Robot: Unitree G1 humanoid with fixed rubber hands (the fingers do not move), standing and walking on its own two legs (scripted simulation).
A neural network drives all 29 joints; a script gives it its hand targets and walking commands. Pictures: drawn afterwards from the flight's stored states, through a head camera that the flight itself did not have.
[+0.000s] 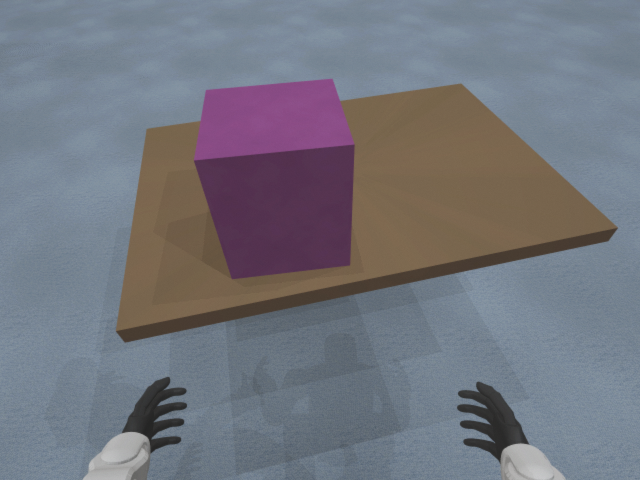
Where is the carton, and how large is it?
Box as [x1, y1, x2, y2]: [194, 79, 354, 278]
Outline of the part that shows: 332,79 206,90 194,162 232,278 349,265 354,144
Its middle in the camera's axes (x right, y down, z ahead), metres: -0.06 -0.10 +0.67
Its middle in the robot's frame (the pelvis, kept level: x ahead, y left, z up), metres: +0.56 +0.08 +0.06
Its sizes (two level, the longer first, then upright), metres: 0.210 0.200 0.250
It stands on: a table, 0.71 m high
